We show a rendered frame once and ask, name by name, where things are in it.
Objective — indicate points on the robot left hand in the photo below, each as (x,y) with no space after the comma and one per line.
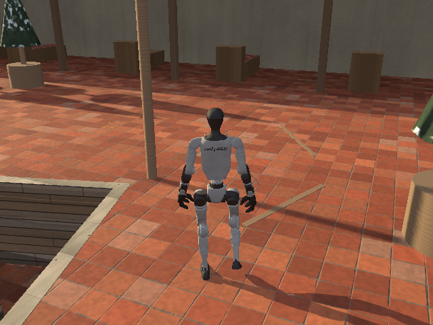
(182,198)

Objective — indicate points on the robot right upper arm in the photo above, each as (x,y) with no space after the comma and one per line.
(239,154)

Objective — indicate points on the right robot foot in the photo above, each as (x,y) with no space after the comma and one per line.
(236,265)

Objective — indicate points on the robot right hand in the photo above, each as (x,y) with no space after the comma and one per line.
(252,202)

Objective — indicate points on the robot torso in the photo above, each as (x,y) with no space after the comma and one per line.
(216,163)

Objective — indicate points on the robot left upper arm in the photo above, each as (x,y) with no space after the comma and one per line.
(191,155)

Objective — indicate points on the left robot forearm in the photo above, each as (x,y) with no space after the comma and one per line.
(184,182)

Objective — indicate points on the right robot forearm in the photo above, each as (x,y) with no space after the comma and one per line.
(246,178)

